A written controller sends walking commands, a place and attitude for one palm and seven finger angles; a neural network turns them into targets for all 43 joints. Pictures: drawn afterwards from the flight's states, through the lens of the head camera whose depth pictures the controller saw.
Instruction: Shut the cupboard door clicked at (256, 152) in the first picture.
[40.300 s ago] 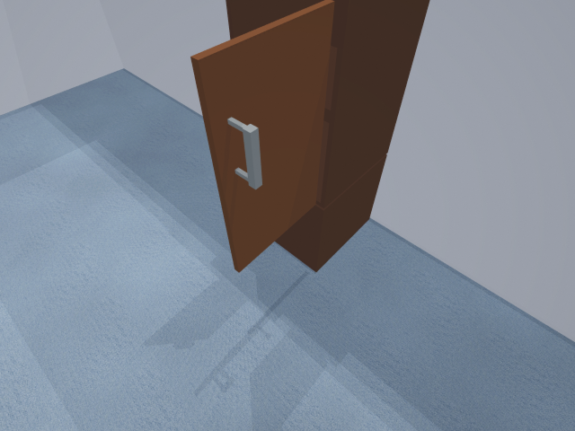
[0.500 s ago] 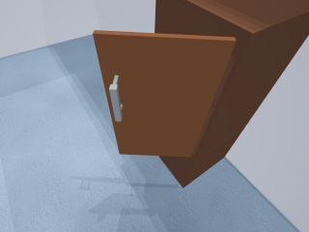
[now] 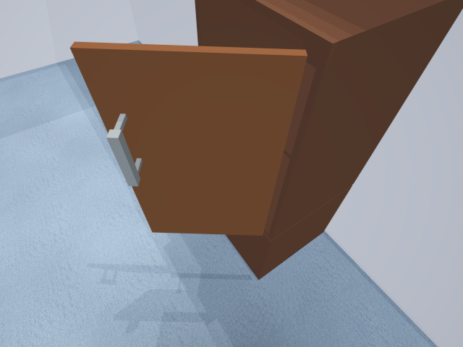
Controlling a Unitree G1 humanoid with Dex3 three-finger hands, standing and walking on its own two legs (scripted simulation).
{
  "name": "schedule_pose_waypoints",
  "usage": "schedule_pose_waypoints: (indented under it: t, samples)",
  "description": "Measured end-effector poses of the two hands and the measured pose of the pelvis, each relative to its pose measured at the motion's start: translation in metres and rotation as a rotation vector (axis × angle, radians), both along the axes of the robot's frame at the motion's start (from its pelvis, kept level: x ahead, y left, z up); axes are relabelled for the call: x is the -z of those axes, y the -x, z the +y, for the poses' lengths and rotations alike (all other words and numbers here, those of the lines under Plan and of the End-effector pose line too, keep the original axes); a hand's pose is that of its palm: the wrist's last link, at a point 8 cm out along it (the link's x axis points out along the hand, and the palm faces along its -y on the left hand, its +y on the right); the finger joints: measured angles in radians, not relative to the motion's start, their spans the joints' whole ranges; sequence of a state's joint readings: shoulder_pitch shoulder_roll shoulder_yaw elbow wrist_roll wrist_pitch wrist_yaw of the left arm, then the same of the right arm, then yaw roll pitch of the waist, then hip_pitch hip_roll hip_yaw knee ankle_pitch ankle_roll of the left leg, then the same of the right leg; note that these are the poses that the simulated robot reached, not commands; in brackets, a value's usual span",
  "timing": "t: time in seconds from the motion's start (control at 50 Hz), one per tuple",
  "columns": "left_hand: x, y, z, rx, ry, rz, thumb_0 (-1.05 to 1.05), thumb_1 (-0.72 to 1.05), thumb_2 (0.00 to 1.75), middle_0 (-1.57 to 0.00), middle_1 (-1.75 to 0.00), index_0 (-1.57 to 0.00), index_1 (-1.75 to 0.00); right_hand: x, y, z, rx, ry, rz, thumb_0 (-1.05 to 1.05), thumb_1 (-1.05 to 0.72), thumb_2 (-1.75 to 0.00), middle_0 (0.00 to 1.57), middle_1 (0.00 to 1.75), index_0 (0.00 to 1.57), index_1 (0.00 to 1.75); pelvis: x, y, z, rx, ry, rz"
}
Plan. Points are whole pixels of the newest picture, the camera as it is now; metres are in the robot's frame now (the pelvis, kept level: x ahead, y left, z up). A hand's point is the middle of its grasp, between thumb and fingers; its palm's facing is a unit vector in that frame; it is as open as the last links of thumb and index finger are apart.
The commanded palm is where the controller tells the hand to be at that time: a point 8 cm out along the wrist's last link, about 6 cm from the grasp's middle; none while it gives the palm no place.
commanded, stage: come to a stop and stand still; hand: left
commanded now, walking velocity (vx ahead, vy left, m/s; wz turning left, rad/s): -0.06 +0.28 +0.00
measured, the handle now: (128, 152) +0.44 +0.22 +0.07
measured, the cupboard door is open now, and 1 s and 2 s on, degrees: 54 54 54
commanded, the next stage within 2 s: look again from close up in 0.76 s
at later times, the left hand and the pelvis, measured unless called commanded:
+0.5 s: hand out of the picture +0.02 +0.21 -0.17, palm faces +0.01 -0.97 -0.26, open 7.4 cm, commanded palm none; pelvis +0.00 +0.02 +0.00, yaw +1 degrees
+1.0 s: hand out of the picture -0.01 +0.20 -0.16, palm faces -0.01 -0.98 -0.19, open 7.4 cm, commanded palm none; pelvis -0.02 +0.03 +0.01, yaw +0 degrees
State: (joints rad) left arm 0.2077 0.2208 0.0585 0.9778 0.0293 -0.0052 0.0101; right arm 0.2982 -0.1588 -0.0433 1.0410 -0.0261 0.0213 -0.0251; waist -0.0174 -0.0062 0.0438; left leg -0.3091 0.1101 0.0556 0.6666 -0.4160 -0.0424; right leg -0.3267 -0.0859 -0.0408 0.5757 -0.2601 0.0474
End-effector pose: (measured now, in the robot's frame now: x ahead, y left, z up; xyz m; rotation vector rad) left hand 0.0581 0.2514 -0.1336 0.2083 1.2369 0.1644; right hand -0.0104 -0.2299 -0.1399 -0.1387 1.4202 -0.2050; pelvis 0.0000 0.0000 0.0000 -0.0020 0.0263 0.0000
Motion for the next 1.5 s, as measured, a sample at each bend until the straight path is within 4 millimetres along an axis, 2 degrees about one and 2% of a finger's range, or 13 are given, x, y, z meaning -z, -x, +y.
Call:
schedule_pose_waypoints:
  t: [0.08,0.16,0.28,0.36,0.48,0.56,0.74,0.96,1.18,1.3,1.46,1.48,1.5]
  samples:
    - [-0.005,-0.006,-0.019,0.010,0.004,-0.016,0.01,0.92,0.90,-0.19,-0.30,-0.19,-0.30,0.003,-0.016,-0.018,-0.006,0.006,-0.018,0.00,-0.91,-0.90,0.20,0.30,0.20,0.30,-0.002,-0.002,-0.006,-0.010,0.004,-0.015]
    - [-0.002,-0.004,-0.030,-0.007,0.036,-0.026,0.01,0.91,0.90,-0.20,-0.30,-0.20,-0.30,-0.006,-0.038,-0.021,-0.036,0.019,-0.073,0.00,-0.91,-0.90,0.19,0.30,0.20,0.29,-0.005,0.000,-0.006,-0.016,-0.004,-0.024]
    - [0.014,0.010,-0.019,-0.052,0.067,0.004,0.00,0.92,0.90,-0.20,-0.30,-0.20,-0.30,-0.018,-0.063,-0.005,-0.083,0.040,-0.166,0.00,-0.91,-0.90,0.19,0.30,0.20,0.29,-0.002,0.005,0.002,-0.012,-0.004,-0.038]
    - [0.006,0.022,-0.011,-0.025,0.052,0.030,0.01,0.91,0.90,-0.20,-0.30,-0.20,-0.30,-0.024,-0.071,0.006,-0.106,0.020,-0.201,0.00,-0.91,-0.90,0.20,0.30,0.20,0.29,-0.007,0.006,0.006,-0.018,0.011,-0.034]
    - [0.002,0.042,0.006,-0.011,-0.005,0.036,0.01,0.91,0.90,-0.20,-0.30,-0.20,-0.30,-0.016,-0.093,0.016,-0.105,-0.008,-0.287,0.00,-0.91,-0.90,0.20,0.30,0.20,0.30,0.000,0.005,0.014,-0.017,0.009,-0.023]
    - [-0.002,0.048,0.015,-0.017,-0.020,0.045,0.01,0.91,0.90,-0.20,-0.30,-0.20,-0.30,-0.016,-0.096,0.024,-0.112,-0.018,-0.312,0.00,-0.91,-0.90,0.20,0.30,0.20,0.30,-0.001,0.005,0.020,-0.010,0.014,-0.031]
    - [-0.005,0.052,0.013,-0.020,-0.004,0.027,0.01,0.91,0.90,-0.20,-0.30,-0.19,-0.30,-0.015,-0.075,0.027,-0.108,-0.018,-0.259,0.00,-0.91,-0.90,0.20,0.30,0.20,0.30,-0.006,0.012,0.024,-0.004,0.014,-0.052]
    - [-0.001,0.070,-0.001,0.001,0.049,0.070,0.01,0.91,0.90,-0.20,-0.30,-0.20,-0.30,-0.017,-0.022,0.023,-0.052,-0.001,-0.148,0.00,-0.91,-0.90,0.20,0.30,0.20,0.30,-0.011,0.023,0.027,0.002,0.011,-0.063]
    - [-0.001,0.095,-0.003,-0.011,0.060,0.130,0.01,0.91,0.90,-0.20,-0.30,-0.20,-0.30,-0.013,0.021,0.033,-0.012,-0.021,-0.048,0.00,-0.91,-0.90,0.20,0.30,0.20,0.29,-0.014,0.031,0.030,0.000,0.007,-0.063]
    - [-0.002,0.109,-0.004,-0.022,0.055,0.165,0.01,0.91,0.90,-0.20,-0.30,-0.20,-0.30,-0.011,0.030,0.040,0.001,-0.043,-0.029,0.00,-0.91,-0.90,0.20,0.30,0.20,0.29,-0.015,0.034,0.030,0.003,0.004,-0.063]
    - [-0.002,0.120,-0.010,-0.030,0.053,0.185,0.01,0.91,0.90,-0.20,-0.30,-0.19,-0.30,-0.008,0.033,0.042,-0.006,-0.056,-0.025,0.00,-0.91,-0.90,0.20,0.30,0.20,0.30,-0.015,0.036,0.027,-0.003,0.004,-0.062]
    - [-0.006,0.110,-0.007,-0.079,0.060,0.135,0.01,0.91,0.90,-0.20,-0.30,-0.20,-0.30,-0.010,0.030,0.039,-0.023,-0.036,-0.056,0.01,-0.91,-0.90,0.20,0.30,0.20,0.30,-0.013,0.038,0.025,-0.017,0.005,-0.065]
    - [-0.017,0.089,-0.003,-0.102,0.053,0.016,0.01,0.91,0.90,-0.20,-0.30,-0.20,-0.30,-0.015,0.024,0.034,-0.038,-0.008,-0.121,0.01,-0.92,-0.90,0.20,0.30,0.20,0.30,-0.011,0.039,0.023,-0.029,0.004,-0.061]
